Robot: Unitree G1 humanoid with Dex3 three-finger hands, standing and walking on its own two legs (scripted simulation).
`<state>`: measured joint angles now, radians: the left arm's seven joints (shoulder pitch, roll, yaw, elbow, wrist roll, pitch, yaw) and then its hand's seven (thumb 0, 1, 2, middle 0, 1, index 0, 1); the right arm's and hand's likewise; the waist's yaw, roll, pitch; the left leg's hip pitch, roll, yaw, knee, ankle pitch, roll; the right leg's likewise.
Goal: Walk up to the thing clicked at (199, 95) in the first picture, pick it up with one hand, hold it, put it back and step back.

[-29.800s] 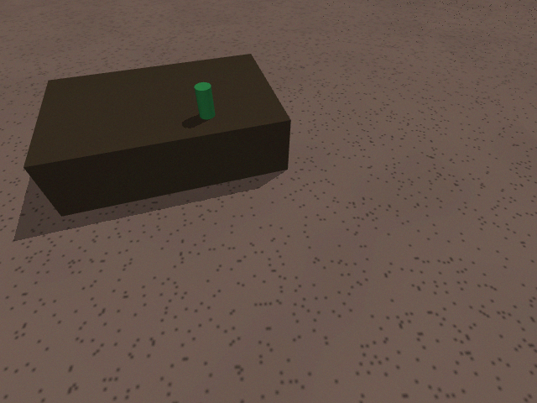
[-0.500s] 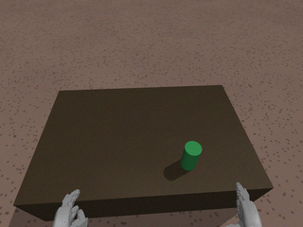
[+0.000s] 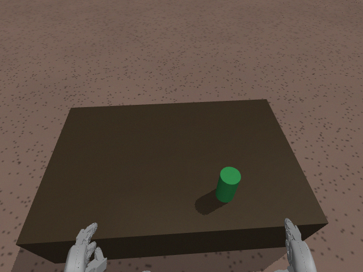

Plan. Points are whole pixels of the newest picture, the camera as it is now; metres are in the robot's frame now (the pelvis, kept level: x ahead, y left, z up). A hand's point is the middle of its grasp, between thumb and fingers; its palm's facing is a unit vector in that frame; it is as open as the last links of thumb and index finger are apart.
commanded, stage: home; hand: right
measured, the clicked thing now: (227, 185) +0.50 -0.18 -0.32
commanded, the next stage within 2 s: stand in 1.02 s
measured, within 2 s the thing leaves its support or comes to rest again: neither
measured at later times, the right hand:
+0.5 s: hand (271, 258) +0.17 -0.19 -0.05, palm faces +0.14 +0.95 -0.27, open 17.6 cm
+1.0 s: hand (269, 259) +0.17 -0.18 -0.05, palm faces +0.13 +0.95 -0.28, open 17.6 cm
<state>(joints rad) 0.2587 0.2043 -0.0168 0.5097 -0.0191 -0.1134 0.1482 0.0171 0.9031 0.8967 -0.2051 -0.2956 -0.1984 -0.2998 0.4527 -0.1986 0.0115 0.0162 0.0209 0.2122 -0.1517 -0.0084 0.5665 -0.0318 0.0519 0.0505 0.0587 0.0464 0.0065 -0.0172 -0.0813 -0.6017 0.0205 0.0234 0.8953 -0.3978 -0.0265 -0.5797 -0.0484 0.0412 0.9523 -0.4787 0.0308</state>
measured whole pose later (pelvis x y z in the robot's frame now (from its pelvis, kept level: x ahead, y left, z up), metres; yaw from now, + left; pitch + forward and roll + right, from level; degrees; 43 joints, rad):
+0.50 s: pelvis +0.00 +0.00 +0.00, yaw +0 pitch +7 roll +2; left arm 0.27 0.20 -0.02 0.51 -0.02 -0.12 0.15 0.02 0.90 0.90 -0.21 -0.30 -0.20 -0.30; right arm 0.46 -0.20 0.01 -0.02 0.02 0.24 -0.15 -0.01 0.58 -0.02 0.05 0.05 0.06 0.04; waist 0.01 -0.02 -0.09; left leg -0.62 0.02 0.02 0.91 -0.41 -0.03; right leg -0.60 -0.05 0.04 0.97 -0.49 0.03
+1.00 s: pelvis +0.00 +0.00 +0.00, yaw +0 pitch +7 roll +2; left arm 0.27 0.21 -0.02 0.51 -0.01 -0.12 0.16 0.02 0.90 0.90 -0.21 -0.30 -0.20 -0.30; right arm 0.47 -0.20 0.01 -0.03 0.02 0.26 -0.15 -0.01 0.57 -0.03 0.05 0.05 0.06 0.05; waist 0.01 -0.02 -0.09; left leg -0.63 0.02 0.03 0.92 -0.42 -0.02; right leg -0.60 -0.05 0.05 0.98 -0.49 0.04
